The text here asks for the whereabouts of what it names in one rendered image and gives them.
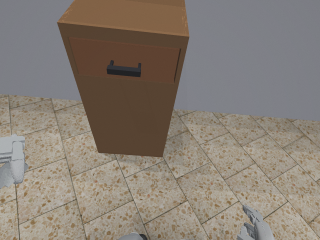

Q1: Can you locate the cabinet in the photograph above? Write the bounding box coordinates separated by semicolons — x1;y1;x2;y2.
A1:
57;0;190;158

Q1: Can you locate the robot left shin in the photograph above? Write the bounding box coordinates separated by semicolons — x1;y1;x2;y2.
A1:
130;232;142;239

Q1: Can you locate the drawer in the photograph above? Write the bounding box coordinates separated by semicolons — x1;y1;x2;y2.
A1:
69;37;180;83

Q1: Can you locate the robot left hand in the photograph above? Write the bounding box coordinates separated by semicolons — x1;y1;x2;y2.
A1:
0;133;29;189

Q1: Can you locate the handle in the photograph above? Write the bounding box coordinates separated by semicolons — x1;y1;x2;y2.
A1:
106;60;141;77

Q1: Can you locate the robot right hand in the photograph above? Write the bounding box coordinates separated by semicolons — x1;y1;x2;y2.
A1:
237;204;275;240

